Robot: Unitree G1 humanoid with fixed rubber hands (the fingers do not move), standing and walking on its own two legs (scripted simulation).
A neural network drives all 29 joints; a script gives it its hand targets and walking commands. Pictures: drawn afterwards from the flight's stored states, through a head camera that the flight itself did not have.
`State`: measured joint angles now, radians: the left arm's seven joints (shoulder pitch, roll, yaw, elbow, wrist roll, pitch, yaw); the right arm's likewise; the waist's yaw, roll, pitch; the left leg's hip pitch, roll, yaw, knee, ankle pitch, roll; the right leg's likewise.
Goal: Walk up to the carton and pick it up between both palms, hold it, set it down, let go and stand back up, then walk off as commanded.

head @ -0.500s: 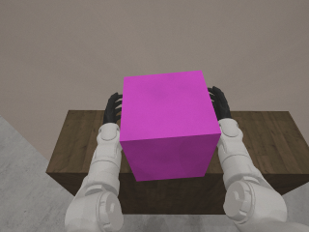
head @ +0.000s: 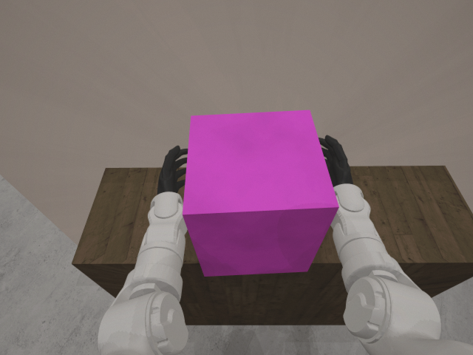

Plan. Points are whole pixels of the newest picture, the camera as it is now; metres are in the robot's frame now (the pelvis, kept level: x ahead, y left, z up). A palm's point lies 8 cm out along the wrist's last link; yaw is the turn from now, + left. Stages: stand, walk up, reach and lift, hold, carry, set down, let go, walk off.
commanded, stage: set down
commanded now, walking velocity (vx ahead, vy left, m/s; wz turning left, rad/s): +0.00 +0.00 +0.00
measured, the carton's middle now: (253, 199) +0.39 -0.02 +0.01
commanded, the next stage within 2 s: none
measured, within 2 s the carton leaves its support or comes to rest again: neither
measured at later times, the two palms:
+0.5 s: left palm (164, 184) +0.41 +0.15 +0.04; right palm (350, 192) +0.39 -0.20 +0.03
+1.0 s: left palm (139, 231) +0.33 +0.19 +0.02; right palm (375, 213) +0.34 -0.23 +0.03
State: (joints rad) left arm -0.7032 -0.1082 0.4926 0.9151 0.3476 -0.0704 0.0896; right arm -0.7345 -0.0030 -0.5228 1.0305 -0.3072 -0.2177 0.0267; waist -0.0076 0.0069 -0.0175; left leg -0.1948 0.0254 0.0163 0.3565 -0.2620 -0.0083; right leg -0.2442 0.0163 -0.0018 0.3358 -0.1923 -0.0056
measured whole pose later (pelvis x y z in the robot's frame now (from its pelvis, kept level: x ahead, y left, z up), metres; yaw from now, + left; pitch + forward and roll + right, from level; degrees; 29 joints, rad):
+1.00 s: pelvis -0.04 -0.01 -0.01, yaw -1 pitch +15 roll -1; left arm -0.60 0.15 0.11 1.16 -0.08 -0.37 0.10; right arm -0.71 -0.28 0.12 1.29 0.40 -0.36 -0.01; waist 0.01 0.03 -0.20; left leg -0.50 0.05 0.02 0.47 -0.23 -0.02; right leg -0.52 0.04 0.00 0.37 -0.11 -0.01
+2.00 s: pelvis -0.04 -0.01 +0.00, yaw +0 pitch +0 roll -1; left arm 0.25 0.12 0.04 0.27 -0.09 -0.09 0.11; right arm 0.19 -0.28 -0.02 0.43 0.28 -0.23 0.06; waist 0.01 -0.02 -0.09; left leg -0.17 0.04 0.02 0.42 -0.25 -0.02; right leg -0.21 0.03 0.00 0.37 -0.17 -0.01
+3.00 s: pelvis -0.03 -0.01 +0.00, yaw +0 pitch -1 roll -1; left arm 0.32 0.16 0.03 0.34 -0.09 0.00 0.07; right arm 0.28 -0.25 -0.02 0.45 0.15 -0.19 0.06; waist 0.01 0.00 -0.03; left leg -0.13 0.04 0.02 0.41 -0.26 -0.02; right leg -0.17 0.03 0.00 0.37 -0.18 -0.01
